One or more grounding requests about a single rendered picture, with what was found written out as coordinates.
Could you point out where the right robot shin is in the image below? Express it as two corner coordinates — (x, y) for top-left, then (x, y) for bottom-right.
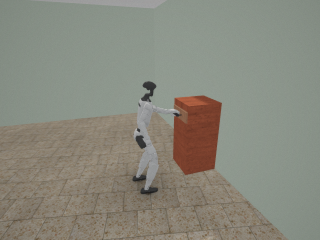
(145, 163), (159, 190)

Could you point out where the robot torso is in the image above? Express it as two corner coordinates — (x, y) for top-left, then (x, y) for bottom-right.
(133, 99), (153, 142)

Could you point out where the drawer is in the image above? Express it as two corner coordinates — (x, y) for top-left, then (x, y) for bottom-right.
(174, 104), (188, 124)

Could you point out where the cabinet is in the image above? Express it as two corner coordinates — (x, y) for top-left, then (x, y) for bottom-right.
(173, 95), (222, 175)

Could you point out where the right robot forearm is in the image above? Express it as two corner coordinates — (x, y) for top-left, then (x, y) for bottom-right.
(139, 122), (152, 147)

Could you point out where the left robot hand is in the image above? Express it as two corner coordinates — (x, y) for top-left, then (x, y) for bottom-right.
(169, 109), (180, 117)

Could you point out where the right robot hand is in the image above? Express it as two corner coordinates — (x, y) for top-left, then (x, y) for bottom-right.
(147, 145), (158, 162)

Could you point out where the left robot forearm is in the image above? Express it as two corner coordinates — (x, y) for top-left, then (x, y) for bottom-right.
(156, 106), (170, 115)

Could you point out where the left robot upper arm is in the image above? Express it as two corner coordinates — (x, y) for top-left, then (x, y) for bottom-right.
(152, 105), (157, 113)

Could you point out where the right robot upper arm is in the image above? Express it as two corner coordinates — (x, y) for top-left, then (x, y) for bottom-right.
(137, 102), (153, 127)

